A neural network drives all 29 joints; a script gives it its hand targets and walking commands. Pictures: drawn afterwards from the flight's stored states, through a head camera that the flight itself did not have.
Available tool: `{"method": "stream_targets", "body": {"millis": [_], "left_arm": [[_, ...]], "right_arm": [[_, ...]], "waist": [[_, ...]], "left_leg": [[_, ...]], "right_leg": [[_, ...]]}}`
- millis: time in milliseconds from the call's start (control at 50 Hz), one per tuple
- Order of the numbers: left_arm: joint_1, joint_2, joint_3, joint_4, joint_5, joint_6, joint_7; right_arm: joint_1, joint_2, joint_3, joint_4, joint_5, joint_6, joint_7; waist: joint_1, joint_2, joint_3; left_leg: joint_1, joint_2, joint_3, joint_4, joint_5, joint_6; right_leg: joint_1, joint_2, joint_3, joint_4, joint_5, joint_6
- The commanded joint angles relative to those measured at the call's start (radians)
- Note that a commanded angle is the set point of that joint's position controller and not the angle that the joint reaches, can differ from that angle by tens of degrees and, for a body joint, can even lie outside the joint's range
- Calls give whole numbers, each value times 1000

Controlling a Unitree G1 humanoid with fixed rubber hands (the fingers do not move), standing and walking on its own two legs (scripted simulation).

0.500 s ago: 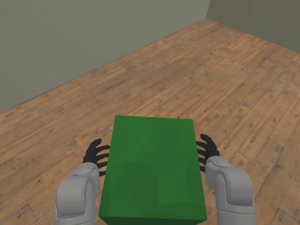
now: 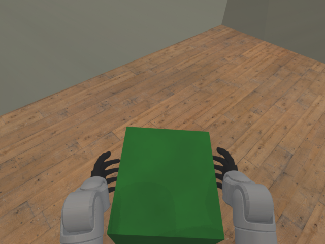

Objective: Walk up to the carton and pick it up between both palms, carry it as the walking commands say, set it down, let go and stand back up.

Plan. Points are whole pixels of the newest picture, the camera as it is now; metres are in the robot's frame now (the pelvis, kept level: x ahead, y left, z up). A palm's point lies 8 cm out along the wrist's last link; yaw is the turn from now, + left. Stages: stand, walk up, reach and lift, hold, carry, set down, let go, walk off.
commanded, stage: carry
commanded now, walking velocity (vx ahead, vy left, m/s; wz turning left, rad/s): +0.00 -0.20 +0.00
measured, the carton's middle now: (163, 193) +0.27 +0.01 +0.00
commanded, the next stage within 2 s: none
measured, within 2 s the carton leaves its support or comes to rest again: neither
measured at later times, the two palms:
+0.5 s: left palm out of the picture +0.14 +0.02 +0.06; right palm (313, 243) +0.14 -0.27 +0.06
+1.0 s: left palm out of the picture +0.01 -0.08 +0.07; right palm out of the picture +0.02 -0.36 +0.07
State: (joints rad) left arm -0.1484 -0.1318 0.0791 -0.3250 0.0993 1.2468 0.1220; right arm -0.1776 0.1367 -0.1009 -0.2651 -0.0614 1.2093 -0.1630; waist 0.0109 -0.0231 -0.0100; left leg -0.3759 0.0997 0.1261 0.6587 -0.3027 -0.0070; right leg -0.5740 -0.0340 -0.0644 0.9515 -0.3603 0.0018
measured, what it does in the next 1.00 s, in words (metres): walks backwards: right foot, then left foot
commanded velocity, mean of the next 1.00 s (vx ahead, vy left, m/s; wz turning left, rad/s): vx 0.00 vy -0.18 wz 0.00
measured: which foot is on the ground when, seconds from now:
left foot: down 0.00-0.14, up 0.16-0.32, down 0.34-0.58, up 0.60-0.82, down 0.84-1.00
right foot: up 0.00-0.08, down 0.10-0.38, up 0.40-0.54, down 0.56-0.88, up 0.90-1.00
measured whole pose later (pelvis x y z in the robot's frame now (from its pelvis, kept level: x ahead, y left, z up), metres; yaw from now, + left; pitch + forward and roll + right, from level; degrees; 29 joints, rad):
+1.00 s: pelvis -0.25 -0.23 +0.00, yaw +0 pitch +1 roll -1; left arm -0.15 -0.13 0.08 -0.32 0.10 1.25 0.12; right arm -0.17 0.14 -0.10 -0.26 -0.06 1.22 -0.17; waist 0.01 -0.03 -0.02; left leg -0.37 0.10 0.12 0.65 -0.30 -0.01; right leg -0.57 -0.03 -0.06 0.94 -0.34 0.01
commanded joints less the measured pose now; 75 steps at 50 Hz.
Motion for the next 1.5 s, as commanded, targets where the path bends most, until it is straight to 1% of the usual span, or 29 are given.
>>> {"method": "stream_targets", "body": {"millis": [0,40,60,100,120,280,300,320,340,360,400,500,520,540,560,580,640,780,800,820,840,860,920,1020,1080,1120,1280,1320,1480], "left_arm": [[-615,-983,-724,-156,-475,-47,-280],[-580,-967,-709,-123,-479,-37,-287],[-533,-955,-691,-81,-472,-35,-293],[-523,-933,-685,-93,-453,-46,-297],[-525,-981,-702,-78,-456,-47,-303],[-535,-981,-659,-134,-384,-56,-260],[-530,-971,-657,-136,-375,-59,-252],[-539,-979,-671,-154,-377,-56,-243],[-558,-964,-659,-168,-367,-53,-245],[-644,-975,-699,-185,-406,-53,-248],[-709,-1020,-739,-211,-456,-65,-263],[-581,-974,-713,-166,-474,-56,-280],[-567,-971,-702,-144,-475,-55,-290],[-540,-945,-685,-113,-467,-54,-293],[-526,-949,-684,-100,-460,-54,-297],[-528,-977,-703,-93,-457,-54,-303],[-524,-971,-671,-104,-417,-51,-298],[-551,-978,-659,-132,-387,-51,-251],[-557,-972,-657,-131,-381,-48,-246],[-563,-978,-665,-133,-390,-46,-244],[-587,-975,-671,-148,-394,-46,-250],[-691,-989,-719,-180,-426,-47,-258],[-721,-1038,-750,-182,-478,-56,-275],[-592,-970,-706,-105,-474,-38,-287],[-555,-949,-685,-64,-466,-33,-299],[-525,-988,-701,-28,-447,-32,-301],[-592,-985,-649,-108,-392,-50,-273],[-570,-960,-638,-89,-378,-47,-271],[-577,-941,-630,-25,-375,-41,-275]], "right_arm": [[-556,966,695,-210,378,-16,300],[-496,943,668,-160,342,-4,293],[-453,935,665,-138,325,-3,287],[-426,943,686,-138,325,0,290],[-485,963,703,-157,344,6,297],[-595,984,751,-195,464,8,335],[-594,970,745,-202,466,6,338],[-555,954,722,-179,461,2,343],[-530,967,707,-155,446,-8,344],[-524,976,688,-127,424,-19,342],[-577,998,707,-185,430,-20,343],[-516,962,707,-212,380,-14,304],[-515,949,713,-224,372,-11,298],[-481,936,710,-201,355,-2,292],[-487,947,715,-196,364,2,293],[-510,951,721,-202,357,6,294],[-538,983,743,-178,394,-2,307],[-584,958,717,-157,451,16,333],[-557,951,704,-140,440,16,339],[-525,938,684,-126,433,10,338],[-494,954,675,-110,413,-3,337],[-521,981,658,-96,399,-21,340],[-605,999,697,-190,419,-19,328],[-530,938,673,-160,361,0,298],[-464,941,672,-118,334,8,291],[-519,946,685,-143,352,12,299],[-670,1009,752,-158,471,16,338],[-656,988,742,-148,461,16,343],[-575,968,695,-55,430,16,343]], "waist": [[-22,234,-400],[-9,236,-411],[-9,99,-432],[-11,-315,-410],[-6,-351,-450],[-7,-74,-466],[-22,4,-463],[-21,311,-438],[-9,442,-361],[-20,417,-335],[-23,217,-320],[-9,177,-456],[-10,61,-438],[-8,-213,-426],[-12,-399,-422],[-1,-361,-416],[12,-190,-385],[-6,-63,-469],[-17,20,-464],[-19,342,-439],[-7,402,-326],[-24,405,-300],[-20,145,-308],[-3,170,-390],[-15,-264,-416],[-6,-239,-421],[-3,-55,-389],[-4,-99,-361],[-32,-112,-325]], "left_leg": [[238,279,-164,-181,573,98],[225,249,-156,-115,520,50],[172,199,-119,-30,443,7],[-165,16,3,165,-176,-96],[-153,-18,-4,245,-374,-78],[89,-24,0,-75,-42,9],[209,54,-108,-244,13,29],[305,346,-491,-377,90,97],[253,485,-638,-416,96,207],[166,453,-565,-384,53,231],[140,322,-352,-331,136,135],[150,236,-147,-100,332,46],[90,183,-116,-33,277,13],[-91,73,-54,91,-3,-48],[-205,-12,8,229,-302,-83],[-162,-6,-37,373,-348,-51],[-170,-15,-59,496,-245,-42],[153,-44,8,-122,-120,34],[260,61,-146,-301,-120,57],[338,377,-561,-406,-109,133],[275,502,-624,-427,-11,210],[172,471,-553,-388,-1,240],[180,307,-290,-299,230,114],[181,210,-112,-133,349,42],[-69,43,-35,45,-41,-87],[21,11,-17,60,-188,-72],[119,-15,-13,-82,-8,-17],[111,-36,-3,-10,-101,-3],[94,-62,9,41,-135,59]], "right_leg": [[173,27,-81,-254,-55,43],[310,28,-71,-481,31,25],[413,-47,10,-577,140,11],[589,-301,259,-479,880,-109],[521,-283,206,-461,910,-180],[358,-205,92,-487,316,-136],[252,-176,71,-426,228,-95],[56,-60,-15,-226,60,-15],[-54,-6,10,-50,-153,16],[-22,-77,139,99,-138,-14],[10,-58,69,45,-56,-13],[356,17,-43,-458,22,15],[427,-45,41,-565,77,-5],[509,-220,262,-589,319,-70],[500,-325,317,-561,480,-152],[386,-310,259,-560,457,-205],[332,-226,201,-601,143,-183],[310,-218,147,-595,67,-118],[220,-169,100,-518,45,-61],[21,-53,7,-284,20,14],[-115,-24,-2,-128,-94,40],[-68,-87,138,41,-95,8],[-37,-54,78,43,17,17],[315,21,-69,-496,60,42],[542,-279,250,-497,748,-49],[392,-271,194,-499,657,-116],[259,-199,139,-634,-137,-45],[183,-220,154,-701,-341,-36],[59,-206,9,-629,-418,14]]}}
